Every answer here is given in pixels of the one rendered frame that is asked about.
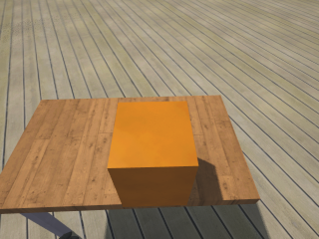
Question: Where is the carton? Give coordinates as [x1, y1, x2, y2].
[107, 101, 199, 207]

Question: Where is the table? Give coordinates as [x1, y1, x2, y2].
[0, 95, 260, 237]

